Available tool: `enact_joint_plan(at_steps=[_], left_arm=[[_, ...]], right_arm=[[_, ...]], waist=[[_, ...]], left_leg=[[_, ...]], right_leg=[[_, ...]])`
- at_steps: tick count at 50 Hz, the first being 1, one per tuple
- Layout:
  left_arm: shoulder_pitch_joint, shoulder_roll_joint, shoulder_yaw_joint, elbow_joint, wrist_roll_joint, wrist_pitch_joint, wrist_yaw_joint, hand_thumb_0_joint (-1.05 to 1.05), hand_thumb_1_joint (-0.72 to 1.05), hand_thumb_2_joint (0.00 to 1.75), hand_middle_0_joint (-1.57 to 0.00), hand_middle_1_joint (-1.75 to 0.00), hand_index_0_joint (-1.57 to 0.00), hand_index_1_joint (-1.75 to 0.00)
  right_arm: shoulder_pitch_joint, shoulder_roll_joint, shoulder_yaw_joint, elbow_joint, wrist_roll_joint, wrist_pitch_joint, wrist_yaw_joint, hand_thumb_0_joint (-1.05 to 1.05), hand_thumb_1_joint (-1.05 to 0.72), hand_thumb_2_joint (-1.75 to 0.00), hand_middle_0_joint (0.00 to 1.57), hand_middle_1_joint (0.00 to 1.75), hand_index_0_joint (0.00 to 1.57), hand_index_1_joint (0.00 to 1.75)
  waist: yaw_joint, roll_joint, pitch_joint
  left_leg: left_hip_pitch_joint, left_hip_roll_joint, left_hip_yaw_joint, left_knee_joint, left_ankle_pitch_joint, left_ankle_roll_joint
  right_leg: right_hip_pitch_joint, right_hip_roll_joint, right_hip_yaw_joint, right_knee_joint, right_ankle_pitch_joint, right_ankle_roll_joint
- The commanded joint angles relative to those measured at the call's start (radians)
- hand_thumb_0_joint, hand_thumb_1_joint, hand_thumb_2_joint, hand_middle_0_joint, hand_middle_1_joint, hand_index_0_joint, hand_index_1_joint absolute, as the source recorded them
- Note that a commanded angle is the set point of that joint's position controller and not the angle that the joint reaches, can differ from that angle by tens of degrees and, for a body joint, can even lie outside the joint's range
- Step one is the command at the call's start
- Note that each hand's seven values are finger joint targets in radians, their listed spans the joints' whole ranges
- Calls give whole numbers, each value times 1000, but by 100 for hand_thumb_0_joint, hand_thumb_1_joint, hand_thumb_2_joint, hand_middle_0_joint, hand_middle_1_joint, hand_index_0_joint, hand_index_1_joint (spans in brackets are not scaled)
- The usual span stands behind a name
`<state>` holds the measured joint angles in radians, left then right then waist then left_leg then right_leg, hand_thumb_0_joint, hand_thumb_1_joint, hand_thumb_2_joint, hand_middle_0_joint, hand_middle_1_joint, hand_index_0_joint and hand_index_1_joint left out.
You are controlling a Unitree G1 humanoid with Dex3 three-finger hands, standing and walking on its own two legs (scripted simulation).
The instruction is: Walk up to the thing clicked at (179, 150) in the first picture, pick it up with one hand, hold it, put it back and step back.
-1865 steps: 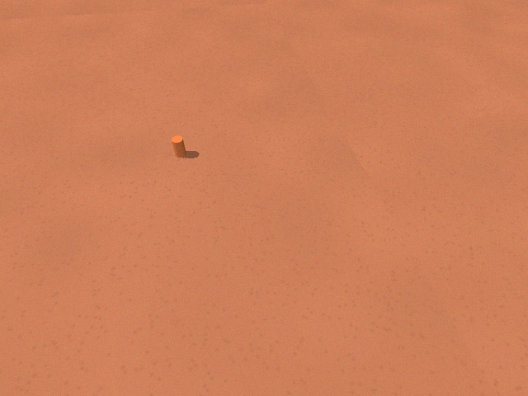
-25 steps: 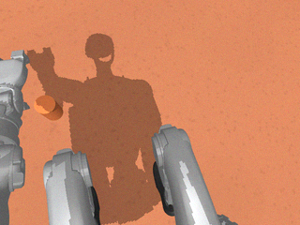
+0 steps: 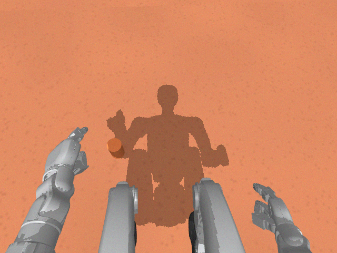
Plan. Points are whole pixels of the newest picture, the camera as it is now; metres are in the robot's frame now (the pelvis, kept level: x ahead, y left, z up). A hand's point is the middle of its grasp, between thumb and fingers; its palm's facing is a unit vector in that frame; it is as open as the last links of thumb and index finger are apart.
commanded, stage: home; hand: left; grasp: from above
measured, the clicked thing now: (116, 148) +0.49 +0.20 -0.46
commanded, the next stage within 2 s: none
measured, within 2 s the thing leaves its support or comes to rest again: neither
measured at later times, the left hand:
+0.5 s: hand (53, 190) +0.25 +0.18 +0.10, palm faces +0.07 -0.97 -0.25, open 7.4 cm
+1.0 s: hand (28, 204) +0.23 +0.19 +0.15, palm faces +0.12 -0.98 -0.19, open 7.4 cm
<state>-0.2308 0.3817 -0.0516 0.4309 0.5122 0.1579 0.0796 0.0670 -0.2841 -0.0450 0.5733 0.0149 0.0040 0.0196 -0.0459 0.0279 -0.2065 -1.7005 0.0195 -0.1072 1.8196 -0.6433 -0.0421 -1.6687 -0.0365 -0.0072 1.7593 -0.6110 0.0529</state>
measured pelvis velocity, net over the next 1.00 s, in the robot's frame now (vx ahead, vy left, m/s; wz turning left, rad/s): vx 0.08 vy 0.00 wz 0.05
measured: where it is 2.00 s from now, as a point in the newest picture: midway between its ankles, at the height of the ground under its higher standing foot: outside the picture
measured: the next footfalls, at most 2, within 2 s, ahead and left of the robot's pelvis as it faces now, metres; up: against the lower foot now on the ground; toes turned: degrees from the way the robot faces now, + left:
none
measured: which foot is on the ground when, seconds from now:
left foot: down 0.00-1.00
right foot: down 0.00-1.00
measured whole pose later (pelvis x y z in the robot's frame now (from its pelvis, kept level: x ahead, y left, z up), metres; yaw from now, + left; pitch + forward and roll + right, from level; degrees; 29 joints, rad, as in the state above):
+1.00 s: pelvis +0.08 +0.00 +0.19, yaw +3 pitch +10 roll -3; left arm 0.50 0.22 0.04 -0.16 -0.06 0.47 0.02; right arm 0.26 -0.22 0.03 0.51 0.01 -0.23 -0.18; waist -0.02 0.03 -0.16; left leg -0.72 0.04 -0.08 1.04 -0.51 -0.03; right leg -0.67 -0.04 -0.05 0.96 -0.47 0.05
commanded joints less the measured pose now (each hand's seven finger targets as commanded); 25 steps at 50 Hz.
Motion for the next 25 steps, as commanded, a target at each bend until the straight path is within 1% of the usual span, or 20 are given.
enact_joint_plan(at_steps=[1,2,3,5,6,8,9,10,11,13,14,15,16,17,18,19,20,21,22,25], left_arm=[[-55,115,62,-281,-112,30,27,0,90,90,-20,-30,-20,-30],[-41,108,60,-335,-146,39,28,0,90,90,-20,-30,-20,-30],[-7,101,63,-347,-170,53,29,0,90,90,-20,-30,-20,-30],[47,91,72,-399,-232,75,30,0,90,90,-20,-30,-20,-30],[77,77,68,-399,-254,86,28,0,90,90,-20,-30,-20,-30],[152,74,88,-465,-308,102,32,0,90,90,-20,-30,-20,-30],[198,59,83,-481,-332,113,32,0,90,90,-20,-30,-20,-30],[224,55,92,-502,-359,124,35,0,90,90,-20,-30,-20,-30],[247,48,93,-538,-389,132,37,0,90,90,-20,-30,-20,-30],[311,32,104,-561,-420,151,39,0,90,90,-20,-30,-20,-30],[354,24,106,-571,-439,164,38,0,90,90,-20,-30,-20,-30],[377,9,105,-598,-453,172,36,0,90,90,-20,-30,-20,-30],[416,1,118,-601,-470,186,36,0,90,90,-20,-30,-20,-30],[444,-16,110,-615,-485,198,31,0,90,90,-20,-30,-20,-30],[466,-21,118,-634,-500,211,30,0,90,90,-20,-30,-20,-30],[486,-28,123,-661,-513,222,28,0,90,90,-20,-30,-20,-30],[528,-39,130,-674,-527,234,26,0,90,90,-20,-30,-20,-30],[551,-42,138,-690,-542,243,24,0,90,90,-20,-30,-20,-30],[590,-51,139,-708,-553,254,21,0,90,90,-20,-30,-20,-30],[652,-60,148,-752,-578,279,11,0,90,90,-20,-30,-20,-30]], right_arm=[[45,-121,-36,-105,16,-59,-40,0,-90,-90,20,30,20,30],[37,-116,-31,-116,19,-66,-46,0,-90,-90,20,30,20,30],[26,-110,-25,-120,19,-73,-53,0,-90,-90,20,30,20,30],[14,-100,-16,-134,22,-88,-66,0,-90,-90,20,30,20,30],[13,-98,-13,-138,22,-96,-72,0,-90,-90,20,30,20,30],[21,-86,-7,-157,23,-111,-84,0,-90,-90,20,30,20,30],[26,-78,-3,-164,24,-118,-90,0,-90,-90,20,30,20,30],[37,-71,3,-166,23,-124,-95,0,-90,-90,20,30,20,30],[42,-66,7,-174,23,-132,-102,0,-90,-90,20,30,20,30],[65,-60,14,-171,23,-146,-118,0,-90,-90,20,30,20,30],[77,-57,20,-176,25,-151,-125,0,-90,-90,20,30,20,30],[86,-53,22,-179,24,-157,-135,0,-90,-90,20,30,20,30],[101,-52,25,-181,25,-161,-144,0,-90,-90,20,30,20,30],[105,-50,30,-186,25,-168,-152,0,-90,-90,20,30,20,30],[116,-48,33,-190,26,-174,-160,0,-90,-90,20,30,20,30],[126,-45,34,-189,23,-182,-169,0,-90,-90,20,30,20,30],[137,-42,39,-195,24,-189,-177,0,-90,-90,20,30,20,30],[140,-41,41,-201,22,-196,-183,0,-90,-90,20,30,20,30],[143,-37,46,-211,22,-203,-189,0,-90,-90,20,30,20,30],[157,-37,46,-222,20,-222,-205,0,-90,-90,20,30,20,30]], waist=[[-36,63,-433],[-41,56,-428],[-38,46,-406],[-38,49,-376],[-45,50,-347],[-31,55,-356],[-36,48,-350],[-36,42,-332],[-29,55,-333],[-35,58,-315],[-24,56,-301],[-32,68,-295],[-26,55,-290],[-24,58,-268],[-20,65,-246],[-24,69,-240],[-16,62,-236],[-10,48,-218],[-2,49,-201],[-3,40,-153]], left_leg=[[455,-18,60,-365,39,55],[468,-19,56,-391,23,57],[479,-18,59,-410,18,57],[527,-17,53,-463,-5,56],[547,-14,50,-488,-12,56],[605,-15,53,-526,15,56],[629,-15,57,-543,30,56],[646,-16,61,-560,57,57],[681,-15,60,-587,65,55],[741,-12,52,-632,136,52],[775,-11,47,-660,148,50],[801,-9,46,-681,181,49],[835,-8,43,-701,219,46],[862,-7,41,-731,219,44],[879,-7,43,-753,226,43],[909,-4,38,-779,255,41],[935,-6,38,-796,284,39],[945,-8,42,-816,287,41],[962,-11,49,-831,307,42],[999,-14,62,-876,337,45]], right_leg=[[390,39,-38,-351,75,-68],[419,38,-35,-380,60,-67],[442,38,-29,-407,52,-66],[478,37,-25,-455,30,-65],[482,37,-25,-471,26,-66],[550,37,-22,-513,48,-66],[583,39,-21,-539,59,-65],[615,39,-19,-562,83,-64],[641,39,-19,-584,89,-65],[691,40,-28,-616,153,-64],[712,38,-31,-637,162,-64],[738,42,-34,-653,192,-64],[768,41,-36,-673,221,-63],[787,42,-40,-694,221,-62],[807,42,-40,-719,226,-62],[839,44,-44,-738,251,-61],[875,44,-49,-758,274,-59],[904,45,-53,-783,278,-57],[934,46,-55,-805,296,-56],[991,48,-61,-868,324,-53]])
